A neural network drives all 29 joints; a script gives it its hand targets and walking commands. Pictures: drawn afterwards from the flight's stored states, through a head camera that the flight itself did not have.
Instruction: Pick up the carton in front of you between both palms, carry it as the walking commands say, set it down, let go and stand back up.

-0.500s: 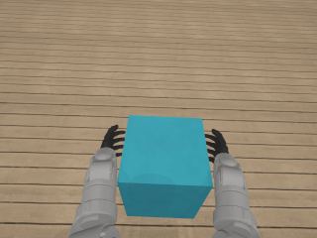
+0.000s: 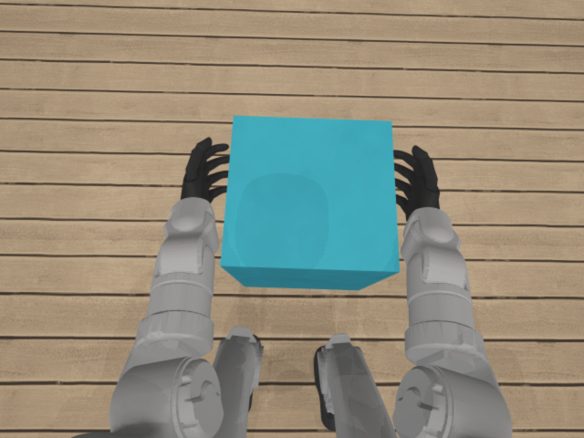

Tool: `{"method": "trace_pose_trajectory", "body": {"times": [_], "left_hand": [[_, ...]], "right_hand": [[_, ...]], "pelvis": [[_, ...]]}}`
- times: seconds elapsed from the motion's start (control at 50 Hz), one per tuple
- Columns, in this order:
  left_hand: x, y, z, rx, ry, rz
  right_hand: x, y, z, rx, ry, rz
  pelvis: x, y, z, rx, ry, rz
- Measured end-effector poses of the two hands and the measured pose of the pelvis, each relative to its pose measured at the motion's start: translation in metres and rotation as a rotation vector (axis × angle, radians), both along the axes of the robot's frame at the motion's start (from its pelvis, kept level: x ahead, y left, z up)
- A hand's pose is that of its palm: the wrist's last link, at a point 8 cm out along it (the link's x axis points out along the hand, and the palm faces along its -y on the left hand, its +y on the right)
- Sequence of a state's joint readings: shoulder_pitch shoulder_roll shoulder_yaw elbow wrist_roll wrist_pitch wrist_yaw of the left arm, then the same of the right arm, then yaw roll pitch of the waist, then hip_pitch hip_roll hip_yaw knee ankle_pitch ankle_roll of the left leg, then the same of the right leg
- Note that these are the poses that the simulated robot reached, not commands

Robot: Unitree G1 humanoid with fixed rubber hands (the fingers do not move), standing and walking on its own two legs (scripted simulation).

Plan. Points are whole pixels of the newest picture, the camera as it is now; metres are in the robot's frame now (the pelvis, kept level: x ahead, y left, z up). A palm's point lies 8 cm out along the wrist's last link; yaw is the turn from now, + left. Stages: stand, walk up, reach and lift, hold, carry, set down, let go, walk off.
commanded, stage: set down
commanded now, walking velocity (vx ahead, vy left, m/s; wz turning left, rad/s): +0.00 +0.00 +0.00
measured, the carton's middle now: (306, 217) +0.42 -0.01 -0.15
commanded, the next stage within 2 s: none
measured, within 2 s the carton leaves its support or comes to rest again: neither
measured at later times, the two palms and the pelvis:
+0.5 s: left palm (224, 206) +0.46 +0.13 -0.23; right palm (389, 214) +0.45 -0.17 -0.23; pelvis -0.02 +0.00 -0.13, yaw -1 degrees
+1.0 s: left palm (238, 213) +0.49 +0.13 -0.39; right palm (370, 220) +0.49 -0.17 -0.39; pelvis -0.04 +0.00 -0.24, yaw -1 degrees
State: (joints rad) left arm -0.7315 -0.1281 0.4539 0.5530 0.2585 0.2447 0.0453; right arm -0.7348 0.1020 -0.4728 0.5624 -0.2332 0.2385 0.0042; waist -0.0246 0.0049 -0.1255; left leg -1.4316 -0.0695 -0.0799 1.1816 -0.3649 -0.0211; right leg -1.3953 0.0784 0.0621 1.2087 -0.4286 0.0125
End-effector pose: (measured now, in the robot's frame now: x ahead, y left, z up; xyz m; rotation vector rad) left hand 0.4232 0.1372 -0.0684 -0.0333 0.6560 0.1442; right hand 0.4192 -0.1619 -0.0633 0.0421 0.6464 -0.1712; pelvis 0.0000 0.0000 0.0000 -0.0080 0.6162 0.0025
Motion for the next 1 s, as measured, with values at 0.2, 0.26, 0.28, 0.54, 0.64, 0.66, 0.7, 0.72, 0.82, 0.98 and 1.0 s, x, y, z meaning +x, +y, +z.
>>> {"method": "trace_pose_trajectory", "body": {"times": [0.2,0.26,0.28,0.54,0.64,0.66,0.7,0.72,0.82,0.98,1.0], "left_hand": [[0.015,-0.002,-0.064,0.01,0.03,-0.012],[0.02,-0.002,-0.086,0.01,0.028,-0.015],[0.022,-0.003,-0.093,0.01,0.027,-0.016],[0.041,-0.007,-0.178,0.012,0.038,-0.027],[0.048,-0.009,-0.208,0.018,0.046,-0.034],[0.049,-0.009,-0.215,0.019,0.047,-0.035],[0.052,-0.009,-0.227,0.022,0.049,-0.037],[0.053,-0.009,-0.233,0.023,0.05,-0.038],[0.06,-0.01,-0.266,0.03,0.056,-0.043],[0.07,-0.011,-0.319,0.04,0.071,-0.052],[0.072,-0.011,-0.326,0.041,0.074,-0.053]], "right_hand": [[0.014,-0.002,-0.063,-0.018,0.031,0.006],[0.019,-0.003,-0.085,-0.02,0.028,0.005],[0.02,-0.003,-0.092,-0.02,0.027,0.005],[0.038,-0.008,-0.176,-0.029,0.039,0.004],[0.044,-0.009,-0.206,-0.033,0.048,0.007],[0.046,-0.009,-0.212,-0.034,0.049,0.008],[0.048,-0.009,-0.225,-0.036,0.051,0.01],[0.05,-0.009,-0.231,-0.037,0.053,0.011],[0.057,-0.01,-0.264,-0.04,0.059,0.017],[0.067,-0.012,-0.318,-0.046,0.074,0.025],[0.069,-0.012,-0.325,-0.046,0.077,0.026]], "pelvis": [[-0.009,0.002,-0.052,-0.001,0.113,-0.002],[-0.012,0.003,-0.069,-0.002,0.142,-0.004],[-0.013,0.003,-0.075,-0.002,0.15,-0.004],[-0.026,0.004,-0.141,-0.005,0.198,-0.01],[-0.031,0.004,-0.163,-0.005,0.202,-0.012],[-0.032,0.004,-0.167,-0.005,0.202,-0.013],[-0.033,0.003,-0.176,-0.004,0.203,-0.014],[-0.034,0.003,-0.18,-0.004,0.203,-0.014],[-0.038,0.003,-0.202,-0.002,0.196,-0.017],[-0.039,0.002,-0.236,0.003,0.167,-0.021],[-0.039,0.002,-0.24,0.004,0.163,-0.022]]}}
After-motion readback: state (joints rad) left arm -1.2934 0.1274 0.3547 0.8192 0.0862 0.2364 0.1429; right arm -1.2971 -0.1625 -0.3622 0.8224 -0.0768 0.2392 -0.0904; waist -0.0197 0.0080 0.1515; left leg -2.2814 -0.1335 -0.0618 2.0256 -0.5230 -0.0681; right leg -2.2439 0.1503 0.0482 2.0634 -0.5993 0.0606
